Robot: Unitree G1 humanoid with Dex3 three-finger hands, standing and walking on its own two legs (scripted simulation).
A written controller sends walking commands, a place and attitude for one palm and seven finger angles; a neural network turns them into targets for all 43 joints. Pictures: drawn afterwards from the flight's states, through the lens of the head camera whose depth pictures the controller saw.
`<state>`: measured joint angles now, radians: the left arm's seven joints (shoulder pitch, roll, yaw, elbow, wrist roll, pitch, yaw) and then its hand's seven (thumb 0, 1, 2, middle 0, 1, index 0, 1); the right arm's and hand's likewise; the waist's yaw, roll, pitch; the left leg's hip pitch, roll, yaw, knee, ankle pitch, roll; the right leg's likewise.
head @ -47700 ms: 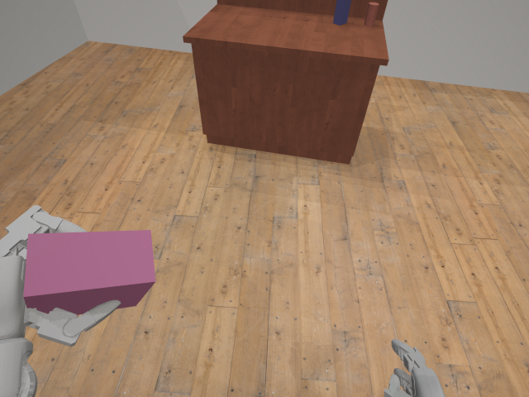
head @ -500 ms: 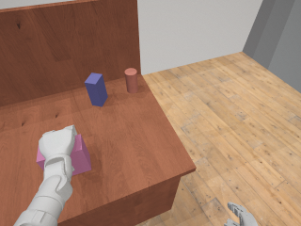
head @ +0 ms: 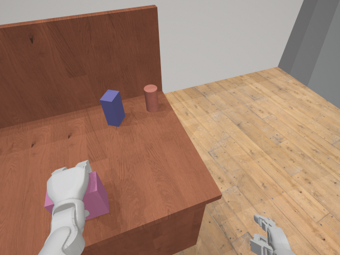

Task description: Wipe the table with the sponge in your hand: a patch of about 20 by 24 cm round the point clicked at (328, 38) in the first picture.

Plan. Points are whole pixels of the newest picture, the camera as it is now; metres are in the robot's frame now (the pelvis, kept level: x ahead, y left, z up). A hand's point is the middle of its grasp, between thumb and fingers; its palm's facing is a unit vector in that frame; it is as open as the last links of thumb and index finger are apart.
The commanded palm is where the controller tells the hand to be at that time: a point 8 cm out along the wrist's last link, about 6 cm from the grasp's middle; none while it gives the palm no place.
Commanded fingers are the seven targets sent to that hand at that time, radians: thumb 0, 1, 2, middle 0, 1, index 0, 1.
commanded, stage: wipe back along the first lane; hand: left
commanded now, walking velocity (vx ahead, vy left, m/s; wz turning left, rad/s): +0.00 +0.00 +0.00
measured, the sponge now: (82, 202) +0.25 +0.27 -0.05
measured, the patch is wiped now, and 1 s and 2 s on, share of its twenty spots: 0.95 0.95 0.95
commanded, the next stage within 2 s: lift the sponge slowly off the table in 0.16 s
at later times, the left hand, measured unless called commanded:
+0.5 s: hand (78, 206) +0.22 +0.25 +0.00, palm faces -0.05 -0.09 -0.99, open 10.4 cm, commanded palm +0.19 +0.24 +0.04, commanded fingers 0.00 0.10 1.30 -1.20 -1.60 -1.20 -1.60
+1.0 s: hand (85, 204) +0.22 +0.24 +0.01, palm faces -0.05 -0.14 -0.99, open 10.3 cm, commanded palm +0.19 +0.24 +0.08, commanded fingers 0.00 0.10 1.30 -1.20 -1.60 -1.20 -1.60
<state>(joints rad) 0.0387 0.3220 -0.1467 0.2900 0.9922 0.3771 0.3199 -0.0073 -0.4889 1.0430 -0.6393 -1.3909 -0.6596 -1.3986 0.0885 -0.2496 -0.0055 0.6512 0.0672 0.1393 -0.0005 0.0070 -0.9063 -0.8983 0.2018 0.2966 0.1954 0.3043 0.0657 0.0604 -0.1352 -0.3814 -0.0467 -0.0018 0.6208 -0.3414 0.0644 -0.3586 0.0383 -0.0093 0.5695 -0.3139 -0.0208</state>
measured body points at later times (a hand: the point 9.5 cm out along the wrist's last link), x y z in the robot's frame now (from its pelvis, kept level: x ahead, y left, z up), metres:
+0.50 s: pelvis -0.01 -0.01 +0.00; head -0.02 -0.03 +0.45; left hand +0.22 +0.26 +0.05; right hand +0.20 -0.23 -0.09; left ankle -0.02 +0.08 -0.73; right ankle -0.02 -0.11 -0.73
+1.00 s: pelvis -0.01 -0.02 +0.01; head -0.02 -0.05 +0.46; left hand +0.22 +0.24 +0.06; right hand +0.22 -0.23 -0.08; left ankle -0.02 +0.08 -0.73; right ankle -0.02 -0.11 -0.73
